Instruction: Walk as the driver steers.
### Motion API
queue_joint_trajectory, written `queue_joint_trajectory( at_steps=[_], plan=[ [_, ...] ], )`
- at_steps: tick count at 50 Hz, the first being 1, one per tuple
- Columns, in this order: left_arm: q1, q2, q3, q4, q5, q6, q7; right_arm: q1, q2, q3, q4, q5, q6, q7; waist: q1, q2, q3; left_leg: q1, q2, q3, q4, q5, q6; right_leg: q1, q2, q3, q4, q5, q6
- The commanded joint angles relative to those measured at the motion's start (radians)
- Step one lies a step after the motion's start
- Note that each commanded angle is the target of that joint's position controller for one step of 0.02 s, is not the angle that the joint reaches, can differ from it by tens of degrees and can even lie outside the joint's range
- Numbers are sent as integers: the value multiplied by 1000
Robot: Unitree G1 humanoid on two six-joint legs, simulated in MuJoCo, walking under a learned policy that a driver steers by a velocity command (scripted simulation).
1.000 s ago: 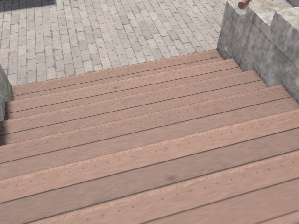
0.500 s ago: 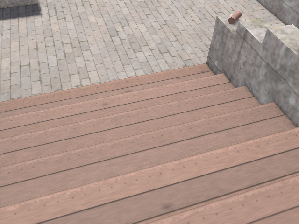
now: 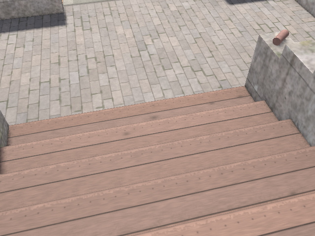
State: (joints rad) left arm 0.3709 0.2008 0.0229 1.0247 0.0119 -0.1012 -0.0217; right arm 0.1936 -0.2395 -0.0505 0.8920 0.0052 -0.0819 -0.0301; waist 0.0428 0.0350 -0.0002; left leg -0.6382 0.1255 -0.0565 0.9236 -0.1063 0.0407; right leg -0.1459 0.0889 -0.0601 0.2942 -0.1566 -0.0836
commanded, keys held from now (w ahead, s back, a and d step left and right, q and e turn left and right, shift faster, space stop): w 1.00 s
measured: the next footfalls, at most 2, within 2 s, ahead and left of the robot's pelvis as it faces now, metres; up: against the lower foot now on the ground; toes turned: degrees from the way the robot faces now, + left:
left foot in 0.40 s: +0.40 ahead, +0.24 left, -0.13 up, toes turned +2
right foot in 1.06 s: +0.80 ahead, -0.09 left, -0.26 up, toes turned -1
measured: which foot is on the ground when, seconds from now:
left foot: up 0.00-0.38, down 0.40-1.00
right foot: down 0.00-0.40, up 0.42-1.00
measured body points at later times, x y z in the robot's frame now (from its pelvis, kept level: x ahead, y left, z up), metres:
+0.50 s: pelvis +0.30 +0.13 -0.16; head +0.33 +0.15 +0.29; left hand +0.25 +0.39 -0.31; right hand +0.42 -0.11 -0.28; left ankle +0.36 +0.24 -0.88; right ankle +0.13 -0.05 -0.62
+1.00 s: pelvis +0.58 +0.07 -0.22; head +0.59 +0.06 +0.23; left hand +0.81 +0.29 -0.30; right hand +0.47 -0.17 -0.36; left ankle +0.36 +0.24 -0.88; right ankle +0.77 -0.08 -0.93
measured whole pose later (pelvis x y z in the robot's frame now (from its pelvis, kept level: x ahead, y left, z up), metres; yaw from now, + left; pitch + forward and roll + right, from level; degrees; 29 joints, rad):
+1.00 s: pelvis +0.58 +0.07 -0.22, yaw +1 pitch +2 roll +4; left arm 0.03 0.25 0.05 0.78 -0.03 -0.08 -0.09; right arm 0.52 -0.20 -0.04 0.99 0.02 -0.05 -0.04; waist -0.15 -0.05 -0.03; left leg -0.04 0.03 0.02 0.79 -0.79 -0.06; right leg -0.59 -0.11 0.07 0.48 0.35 -0.04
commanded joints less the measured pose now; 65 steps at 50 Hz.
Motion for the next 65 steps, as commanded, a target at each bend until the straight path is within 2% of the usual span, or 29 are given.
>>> queue_joint_trajectory(
  at_steps=[1, 6, 9, 14, 17, 20, 21, 22, 23, 24, 25, 27, 29, 33, 35, 39, 41, 46, 49, 52, 53, 54, 55, 56, 57, 58, 60, 61, 65],
  plan=[
    [-15, 181, 38, -47, 11, -17, 20, 83, -36, -16, -1, -13, -7, 15, -55, -75, -18, 166, -16, 26, -41, 230, -17, -134, -254, 135, -94, 271, -160],
    [149, 115, 24, 11, -23, -11, 32, -136, -77, -28, -93, 1, -27, 46, 21, -77, 81, -228, 47, -90, -177, 276, 31, 183, -336, 257, 65, 59, -156],
    [221, 138, 38, 1, -16, 4, 57, -223, -72, -23, -143, 8, -49, 85, 62, -75, 81, -450, 57, -123, -205, 187, 36, 351, -403, 372, 181, -1, -175],
    [145, 143, 35, -62, -39, 30, 77, -236, -16, 3, -140, 5, -34, 132, 89, -55, 102, 123, -38, 13, -409, 528, 4, -170, -251, 202, 269, -184, -78],
    [152, 157, 39, -65, -35, 45, 79, -194, -54, 0, -131, 22, -16, 118, 80, -55, 119, 130, -14, -4, -521, 428, -1, -38, -259, 212, 437, -118, -37],
    [140, 162, 38, -30, -30, 37, 67, 333, -192, -60, 25, -7, -24, 96, -189, 26, -126, 780, 0, 65, -410, 642, 34, -278, -132, 132, 1120, -55, 73],
    [375, 15, 8, 10, -49, 22, 50, 400, -252, -52, 51, -34, -28, 98, -122, 347, -315, 1138, 213, -177, -147, 885, 160, -603, -13, 196, 1651, -735, 126],
    [410, 65, 8, -14, -84, -12, 45, 464, -262, -62, 60, 11, -5, 105, -155, 382, -481, 1174, 294, -435, -259, 607, 257, -689, -5, 312, 1778, -675, 125],
    [254, 62, 11, -95, -106, -19, 57, 465, -259, -63, 93, 27, 20, 95, -163, 298, -443, 1112, 358, -568, -460, 169, 280, -828, -37, 248, 1782, -562, 122],
    [74, 92, 14, -145, -97, -6, 81, 360, -174, -36, 87, 23, 34, 78, -140, 88, -227, 923, 286, -527, -594, -37, 230, -900, -94, 117, 1698, -448, 107],
    [30, 81, 12, -174, -91, 7, 96, 256, -177, -25, 67, -2, 23, 67, -107, 141, -153, 750, 326, -532, -607, 45, 263, -891, -115, 101, 1698, -332, 105],
    [22, 70, 17, -180, -38, 44, 92, 130, -58, 17, 55, -27, -10, 79, -29, 21, -61, 389, 254, -369, -552, 206, 253, -721, -171, 144, 1600, -323, 55],
    [18, 43, 24, -190, -44, 48, 77, 106, -16, 31, 79, -27, -22, 76, 19, 46, 0, 291, 175, -273, -552, 129, 205, -742, -208, 195, 1415, -214, -4],
    [-144, 50, 30, -242, 9, 29, 51, 149, -86, 19, 85, -9, -23, 14, -4, 47, 25, 214, 42, -74, -659, 177, 168, -527, -208, 117, 636, 257, 43],
    [-104, 34, 31, -224, -14, 39, 26, 216, -138, -1, 116, -14, -16, 10, -5, 74, -41, 307, 116, -113, -624, 294, 215, -479, -203, 129, 703, 294, 62],
    [-304, 80, 43, -290, -20, 28, -5, 375, -49, 3, 162, 17, -9, 7, -93, 5, 69, 698, 167, -209, -506, 106, 192, -911, -254, 225, 567, 318, 9],
    [-417, 80, 44, -326, -31, 7, -23, 460, -54, -2, 171, 2, -4, 0, -151, -1, 104, 783, 163, -238, -462, -31, 188, -1018, -252, 212, 481, 314, 10],
    [-495, 30, 20, -317, -23, -4, -83, 342, -97, -16, 69, 8, 17, -17, -191, -13, 130, 318, 52, -82, -399, -279, 115, -460, -167, 79, 231, 615, 36],
    [-449, 69, 29, -301, -46, 18, -71, 341, -106, -24, 63, 19, 32, -13, -190, 31, 150, 436, 54, -95, -275, -199, 84, -412, -183, 110, 126, 499, 56],
    [-86, 195, 86, -185, -28, 7, -42, 359, -125, -32, 91, 1, 30, 4, -6, -2, -42, 400, -11, -46, 198, 49, 20, 54, -148, 30, 142, 454, 24],
    [123, 245, 94, -129, -3, 9, -37, 413, -70, -27, 117, 23, 24, 9, 75, -64, -190, 130, -82, -48, 596, -304, -47, 425, -267, 126, 343, 631, -20],
    [157, 275, 79, -115, 13, 13, -44, 588, 38, 1, 130, 36, -2, 22, 11, -371, -336, -153, -157, -150, 1006, -796, -69, 649, -435, 314, 551, 873, -91],
    [222, 311, 99, -91, -17, 46, -49, 598, -2, -2, 84, 61, -32, 20, 32, -480, -491, -199, -147, -218, 1054, -713, -65, 667, -498, 507, 391, 631, -141],
    [246, 332, 114, -40, -37, 62, -46, 438, 9, 5, -4, 89, -28, 4, 43, -410, -488, -321, -139, -120, 1066, -614, -85, 585, -611, 755, 109, -50, -239],
    [145, 248, 87, -53, -30, 62, -38, 292, -20, -2, -19, 89, -6, -27, 37, -166, -287, -369, -94, -27, 1011, -496, -84, 386, -560, 712, 7, -205, -193],
    [4, 175, 59, -94, 0, 49, -38, 244, -33, -4, -21, 66, 24, -49, 15, -55, -153, -297, -61, -25, 929, -350, -51, 134, -538, 579, 5, -172, -174],
    [-177, 75, 26, -115, 25, 7, -47, 278, -40, -25, -23, 28, 62, -55, -87, -33, -29, -119, -1, -124, 678, -153, 9, -218, -471, 431, 47, -74, -111],
    [-185, 62, 21, -99, 26, -3, -45, 270, -37, -36, -29, 25, 65, -51, -99, -120, -2, -99, -6, -127, 608, -133, 30, -256, -432, 342, 49, -4, -72],
    [-41, 110, 40, -21, 21, -12, 34, 142, -3, -42, -90, 2, 50, -21, -76, -153, -2, -94, -35, -130, 163, 68, 3, -139, -379, 149, 19, 363, -95]
  ],
)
